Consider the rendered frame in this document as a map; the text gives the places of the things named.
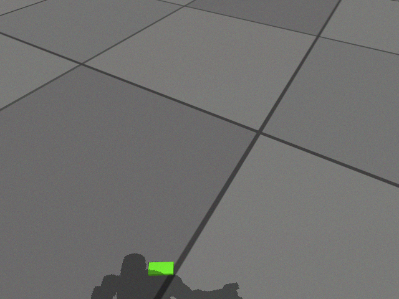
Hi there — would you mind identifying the small box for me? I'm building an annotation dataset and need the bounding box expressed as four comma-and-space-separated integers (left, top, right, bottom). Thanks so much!
148, 262, 174, 276

